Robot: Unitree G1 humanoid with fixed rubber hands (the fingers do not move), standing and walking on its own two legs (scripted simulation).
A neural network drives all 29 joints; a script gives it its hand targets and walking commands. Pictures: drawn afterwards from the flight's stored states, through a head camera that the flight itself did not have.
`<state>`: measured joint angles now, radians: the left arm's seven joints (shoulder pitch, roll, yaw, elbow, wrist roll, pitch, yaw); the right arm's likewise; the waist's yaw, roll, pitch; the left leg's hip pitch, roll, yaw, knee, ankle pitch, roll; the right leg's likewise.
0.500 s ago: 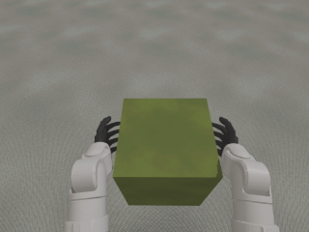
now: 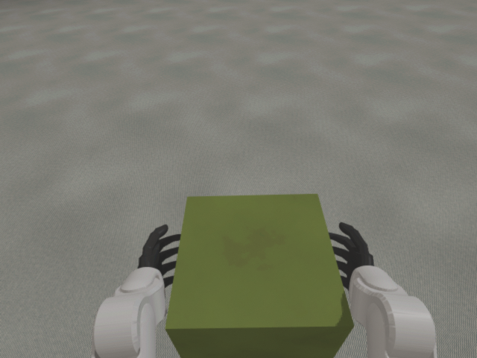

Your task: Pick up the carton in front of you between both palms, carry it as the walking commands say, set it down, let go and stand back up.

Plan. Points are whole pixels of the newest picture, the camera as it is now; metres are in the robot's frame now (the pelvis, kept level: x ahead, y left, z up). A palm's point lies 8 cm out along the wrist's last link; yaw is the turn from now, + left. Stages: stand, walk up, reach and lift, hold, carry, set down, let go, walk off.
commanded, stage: carry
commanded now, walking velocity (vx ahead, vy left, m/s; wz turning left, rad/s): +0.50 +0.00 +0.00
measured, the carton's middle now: (254, 291) +0.25 +0.01 +0.01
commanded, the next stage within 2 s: none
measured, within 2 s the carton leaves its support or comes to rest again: neither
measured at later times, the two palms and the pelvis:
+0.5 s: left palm (173, 145) +0.55 +0.18 +0.08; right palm (307, 145) +0.53 -0.12 +0.09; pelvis +0.30 +0.05 +0.00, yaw -2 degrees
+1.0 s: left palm (205, 82) +0.86 +0.14 +0.09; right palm (305, 80) +0.86 -0.16 +0.08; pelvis +0.62 -0.01 +0.00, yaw +0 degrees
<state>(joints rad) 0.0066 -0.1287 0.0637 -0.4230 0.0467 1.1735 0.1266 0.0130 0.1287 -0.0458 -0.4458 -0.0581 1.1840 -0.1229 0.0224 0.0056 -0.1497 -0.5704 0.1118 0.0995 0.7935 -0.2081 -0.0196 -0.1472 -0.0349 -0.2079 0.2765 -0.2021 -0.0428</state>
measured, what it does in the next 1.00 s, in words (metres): walks ahead: left foot, then right foot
